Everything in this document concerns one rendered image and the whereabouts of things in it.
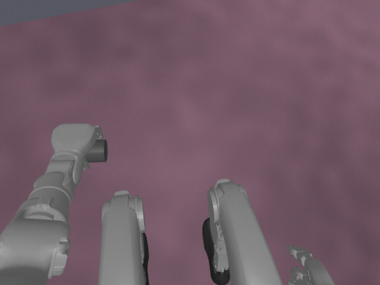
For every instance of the can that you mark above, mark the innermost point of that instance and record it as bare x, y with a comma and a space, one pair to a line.
98, 153

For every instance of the right robot foot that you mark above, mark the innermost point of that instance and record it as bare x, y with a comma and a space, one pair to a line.
216, 276

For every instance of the left robot hand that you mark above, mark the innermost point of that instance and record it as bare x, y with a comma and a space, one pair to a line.
77, 137

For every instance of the left robot arm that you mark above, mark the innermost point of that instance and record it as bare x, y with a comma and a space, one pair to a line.
34, 245

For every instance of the right robot hand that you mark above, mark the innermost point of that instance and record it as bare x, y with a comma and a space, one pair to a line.
314, 274

